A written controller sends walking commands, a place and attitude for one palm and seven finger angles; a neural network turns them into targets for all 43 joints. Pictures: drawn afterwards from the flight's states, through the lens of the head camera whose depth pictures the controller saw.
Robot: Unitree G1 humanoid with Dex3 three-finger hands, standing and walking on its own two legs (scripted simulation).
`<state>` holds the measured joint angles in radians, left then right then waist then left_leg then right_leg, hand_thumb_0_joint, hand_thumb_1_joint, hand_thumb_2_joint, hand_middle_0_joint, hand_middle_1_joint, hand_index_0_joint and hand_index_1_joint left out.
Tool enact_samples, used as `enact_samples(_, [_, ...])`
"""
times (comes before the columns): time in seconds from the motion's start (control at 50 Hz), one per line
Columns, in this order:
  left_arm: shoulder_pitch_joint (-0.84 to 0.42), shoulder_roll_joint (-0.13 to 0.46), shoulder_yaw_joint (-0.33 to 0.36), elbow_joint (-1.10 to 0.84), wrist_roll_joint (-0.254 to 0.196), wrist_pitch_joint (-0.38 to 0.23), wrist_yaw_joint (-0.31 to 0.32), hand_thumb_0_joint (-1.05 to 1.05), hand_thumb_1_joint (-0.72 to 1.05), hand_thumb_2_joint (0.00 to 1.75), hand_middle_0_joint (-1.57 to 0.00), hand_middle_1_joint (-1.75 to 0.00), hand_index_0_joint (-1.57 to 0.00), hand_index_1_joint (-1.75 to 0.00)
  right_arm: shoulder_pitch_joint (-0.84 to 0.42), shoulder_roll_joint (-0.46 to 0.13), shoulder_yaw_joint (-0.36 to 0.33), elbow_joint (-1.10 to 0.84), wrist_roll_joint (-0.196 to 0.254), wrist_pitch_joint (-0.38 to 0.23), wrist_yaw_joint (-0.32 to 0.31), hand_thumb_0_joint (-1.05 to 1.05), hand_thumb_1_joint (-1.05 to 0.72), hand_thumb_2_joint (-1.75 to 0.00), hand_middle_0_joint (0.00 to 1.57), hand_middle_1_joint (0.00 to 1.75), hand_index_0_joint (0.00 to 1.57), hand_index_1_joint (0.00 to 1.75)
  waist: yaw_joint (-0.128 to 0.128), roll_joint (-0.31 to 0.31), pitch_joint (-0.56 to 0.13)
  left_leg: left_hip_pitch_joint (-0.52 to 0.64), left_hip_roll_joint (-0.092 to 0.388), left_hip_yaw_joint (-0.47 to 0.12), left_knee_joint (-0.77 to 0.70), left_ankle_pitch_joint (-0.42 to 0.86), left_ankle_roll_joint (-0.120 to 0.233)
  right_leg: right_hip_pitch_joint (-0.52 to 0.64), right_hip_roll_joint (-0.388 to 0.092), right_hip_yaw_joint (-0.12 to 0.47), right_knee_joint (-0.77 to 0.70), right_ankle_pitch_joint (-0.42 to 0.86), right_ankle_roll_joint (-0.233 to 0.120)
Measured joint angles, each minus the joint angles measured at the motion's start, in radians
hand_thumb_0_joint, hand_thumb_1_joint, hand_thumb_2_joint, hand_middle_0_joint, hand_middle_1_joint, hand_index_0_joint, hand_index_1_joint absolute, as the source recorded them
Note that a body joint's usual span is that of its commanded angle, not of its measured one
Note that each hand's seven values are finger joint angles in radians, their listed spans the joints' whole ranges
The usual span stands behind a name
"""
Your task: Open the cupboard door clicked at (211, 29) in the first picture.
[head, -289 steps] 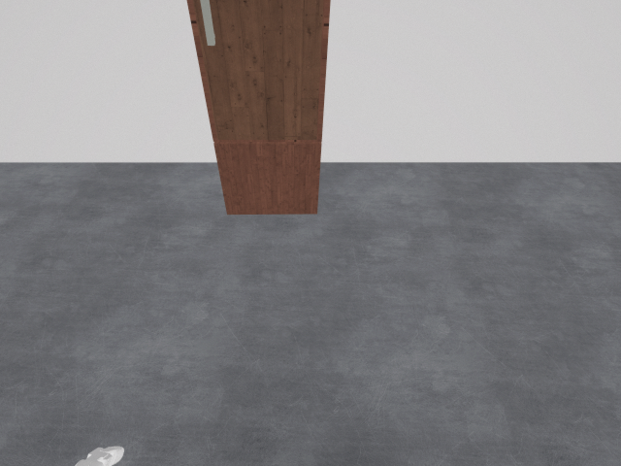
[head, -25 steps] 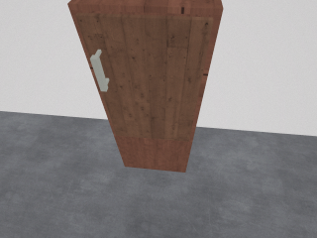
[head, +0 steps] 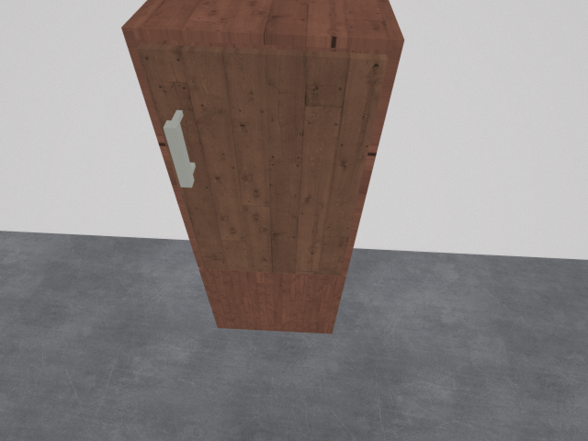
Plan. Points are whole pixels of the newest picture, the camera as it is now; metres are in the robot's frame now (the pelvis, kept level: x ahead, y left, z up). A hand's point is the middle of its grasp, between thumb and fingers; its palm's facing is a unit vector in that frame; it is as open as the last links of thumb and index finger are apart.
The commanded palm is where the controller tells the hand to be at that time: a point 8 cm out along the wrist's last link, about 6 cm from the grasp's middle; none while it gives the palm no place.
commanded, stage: look again from close up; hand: left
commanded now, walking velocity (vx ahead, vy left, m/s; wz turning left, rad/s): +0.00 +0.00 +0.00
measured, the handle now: (182, 149) +0.56 +0.24 +0.08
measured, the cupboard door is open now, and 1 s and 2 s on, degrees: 0 0 0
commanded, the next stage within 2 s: raise the hand with hooked fingers in 0.56 s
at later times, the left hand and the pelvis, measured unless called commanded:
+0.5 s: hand out of the picture +0.00 +0.17 -0.18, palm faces +0.01 -0.98 -0.22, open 7.3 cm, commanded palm none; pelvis +0.00 +0.00 -0.01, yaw +0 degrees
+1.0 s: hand (193, 384) +0.19 +0.14 +0.00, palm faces -0.01 -1.00 -0.03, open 8.1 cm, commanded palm +0.12 +0.22 -0.04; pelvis -0.03 -0.03 -0.05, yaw +1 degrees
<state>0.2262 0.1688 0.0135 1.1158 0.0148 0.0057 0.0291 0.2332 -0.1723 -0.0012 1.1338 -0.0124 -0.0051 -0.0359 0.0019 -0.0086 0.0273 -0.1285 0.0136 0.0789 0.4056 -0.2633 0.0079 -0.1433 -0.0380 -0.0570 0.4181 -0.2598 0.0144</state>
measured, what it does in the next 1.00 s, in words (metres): stands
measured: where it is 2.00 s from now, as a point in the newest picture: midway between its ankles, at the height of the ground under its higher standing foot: outside the picture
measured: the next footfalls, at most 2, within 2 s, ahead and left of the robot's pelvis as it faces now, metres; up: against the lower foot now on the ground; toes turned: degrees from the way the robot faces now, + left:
none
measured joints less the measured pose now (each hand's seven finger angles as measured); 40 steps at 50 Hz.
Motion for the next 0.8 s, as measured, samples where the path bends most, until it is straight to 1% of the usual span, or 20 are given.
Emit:
enact_samples(0.06, [-0.003, 0.002, -0.001, 0.006, -0.002, 0.002, 0.0, 0.01, 0.92, 0.9, -0.2, -0.3, -0.2, -0.3, 0.03, 0.005, 0.005, 0.023, 0.0, 0.002, -0.001, 0.0, -0.92, -0.9, 0.2, 0.3, 0.2, 0.3, -0.004, -0.002, 0.003, 0.007, 0.001, -0.002, -0.008, 0.003, -0.001, 0.01, 0.002, -0.003, -0.013, 0.005, -0.001])
enact_samples(0.08, [-0.002, 0.0, -0.005, 0.005, 0.001, -0.005, 0.008, 0.01, 0.92, 0.9, -0.2, -0.3, -0.2, -0.3, 0.04, 0.004, 0.008, 0.02, 0.002, 0.003, 0.002, 0.0, -0.92, -0.9, 0.2, 0.3, 0.2, 0.3, -0.005, 0.003, 0.002, -0.01, 0.006, -0.005, 0.01, -0.002, -0.002, 0.003, 0.006, -0.005, -0.012, 0.006, -0.001])
enact_samples(0.12, [0.006, -0.003, -0.014, -0.008, 0.002, -0.019, 0.017, 0.0, 0.92, 0.9, -0.2, -0.3, -0.2, -0.3, 0.053, 0.001, 0.009, -0.006, -0.001, 0.004, 0.009, 0.0, -0.91, -0.9, 0.2, 0.3, 0.2, 0.3, -0.014, 0.012, 0.013, -0.043, 0.013, -0.005, 0.06, -0.024, -0.001, -0.023, 0.01, -0.005, 0.017, -0.001, -0.003])
enact_samples(0.16, [0.008, -0.006, -0.02, -0.014, 0.002, -0.023, 0.012, 0.0, 0.92, 0.9, -0.2, -0.3, -0.2, -0.3, 0.069, 0.0, 0.01, -0.029, -0.006, -0.005, 0.013, 0.0, -0.91, -0.9, 0.2, 0.3, 0.2, 0.3, -0.022, 0.022, 0.022, -0.065, 0.011, -0.008, 0.09, -0.038, 0.003, -0.045, 0.006, -0.007, 0.05, -0.016, -0.002])
enact_samples(0.2, [0.013, -0.009, -0.023, -0.018, 0.002, -0.022, 0.006, 0.0, 0.92, 0.9, -0.2, -0.3, -0.2, -0.3, 0.083, 0.001, 0.014, -0.041, -0.008, -0.009, 0.014, 0.0, -0.91, -0.9, 0.2, 0.3, 0.2, 0.3, -0.024, 0.033, 0.025, -0.075, 0.006, -0.008, 0.107, -0.046, 0.007, -0.057, 0.0, -0.007, 0.073, -0.029, -0.001])
enact_samples(0.28, [0.026, -0.014, -0.024, -0.015, 0.0, -0.017, 0.002, 0.0, 0.91, 0.9, -0.2, -0.3, -0.2, -0.3, 0.096, 0.012, 0.021, -0.046, -0.008, -0.01, 0.013, 0.0, -0.91, -0.9, 0.2, 0.3, 0.2, 0.3, -0.021, 0.046, 0.018, -0.066, -0.003, -0.003, 0.114, -0.052, 0.012, -0.059, -0.01, -0.001, 0.102, -0.046, 0.003])
enact_samples(0.38, [0.036, -0.018, -0.023, -0.013, 0.0, -0.011, 0.001, 0.0, 0.91, 0.9, -0.2, -0.3, -0.2, -0.3, 0.085, 0.032, 0.03, -0.044, -0.009, -0.01, 0.011, 0.0, -0.91, -0.9, 0.2, 0.3, 0.2, 0.3, -0.015, 0.048, 0.01, -0.049, -0.008, 0.002, 0.1, -0.048, 0.01, -0.054, -0.015, 0.005, 0.111, -0.054, 0.003])
enact_samples(0.54, [0.046, -0.025, -0.02, -0.009, 0.001, -0.013, 0.001, 0.01, 0.92, 0.9, -0.2, -0.3, -0.2, -0.3, 0.063, 0.023, 0.023, -0.026, -0.005, -0.015, 0.008, 0.01, -0.92, -0.9, 0.2, 0.3, 0.2, 0.3, -0.005, 0.032, 0.01, -0.035, -0.004, 0.006, 0.069, -0.033, 0.001, -0.051, -0.009, 0.008, 0.101, -0.049, -0.006])
enact_samples(0.66, [0.05, -0.023, -0.019, -0.002, 0.002, -0.014, -0.002, 0.01, 0.92, 0.9, -0.2, -0.3, -0.2, -0.3, 0.046, 0.018, 0.017, -0.018, -0.004, -0.017, 0.005, 0.01, -0.91, -0.9, 0.2, 0.3, 0.2, 0.3, -0.001, 0.014, 0.011, -0.031, 0.007, 0.002, 0.057, -0.027, -0.011, -0.047, 0.003, 0.004, 0.088, -0.044, -0.016])
enact_samples(0.68, [0.05, -0.025, -0.02, -0.003, 0.004, -0.018, 0.006, 0.01, 0.92, 0.9, -0.2, -0.3, -0.2, -0.3, 0.043, 0.014, 0.016, -0.024, -0.001, -0.013, 0.008, 0.01, -0.91, -0.9, 0.2, 0.3, 0.2, 0.3, -0.002, 0.019, 0.01, -0.047, 0.016, -0.003, 0.074, -0.031, -0.014, -0.051, 0.01, -0.002, 0.084, -0.041, -0.018])
enact_samples(0.7, [0.102, -0.02, -0.011, -0.161, -0.034, 0.053, 0.016, 0.01, 0.93, 0.9, -0.2, -0.3, -0.2, -0.3, 0.055, 0.01, 0.02, -0.065, 0.012, -0.02, 0.004, 0.01, -0.91, -0.9, 0.2, 0.3, 0.2, 0.3, -0.002, 0.017, 0.014, -0.056, 0.02, -0.006, 0.088, -0.037, -0.016, -0.057, 0.014, -0.004, 0.089, -0.041, -0.02])
enact_samples(0.72, [0.164, -0.007, 0.002, -0.353, -0.061, 0.083, 0.027, 0.03, 0.94, 0.89, -0.2, -0.3, -0.2, -0.31, 0.076, 0.004, 0.023, -0.108, 0.02, -0.062, -0.012, 0.01, -0.92, -0.9, 0.2, 0.3, 0.2, 0.3, 0.006, 0.009, 0.016, -0.056, 0.018, -0.003, 0.089, -0.038, -0.016, -0.062, 0.012, -0.002, 0.101, -0.045, -0.023])
enact_samples(0.74, [0.21, 0.005, 0.007, -0.51, -0.083, 0.056, 0.047, 0.03, 0.95, 0.89, -0.2, -0.3, -0.2, -0.31, 0.094, -0.004, 0.021, -0.138, 0.028, -0.116, -0.026, 0.01, -0.92, -0.9, 0.2, 0.3, 0.2, 0.3, 0.013, 0.006, 0.009, -0.059, 0.016, -0.005, 0.091, -0.038, -0.018, -0.07, 0.009, -0.003, 0.112, -0.051, -0.025])
enact_samples(0.76, [0.235, 0.014, 0.008, -0.634, -0.099, 0.03, 0.07, 0.04, 0.95, 0.89, -0.2, -0.31, -0.2, -0.31, 0.104, -0.015, 0.015, -0.161, 0.038, -0.16, -0.035, 0.01, -0.92, -0.9, 0.2, 0.3, 0.2, 0.3, 0.013, 0.009, -0.007, -0.069, 0.013, -0.011, 0.096, -0.039, -0.018, -0.077, 0.005, -0.008, 0.122, -0.058, -0.025])
enact_samples(0.8, [0.236, 0.016, 0.014, -0.834, -0.137, 0.003, 0.084, 0.04, 0.93, 0.88, -0.2, -0.32, -0.2, -0.32, 0.101, -0.044, 0.002, -0.221, 0.053, -0.214, -0.045, 0.01, -0.92, -0.9, 0.2, 0.3, 0.2, 0.3, 0.004, 0.029, -0.027, -0.091, 0.007, -0.03, 0.119, -0.043, -0.018, -0.087, -0.002, -0.027, 0.137, -0.067, -0.024])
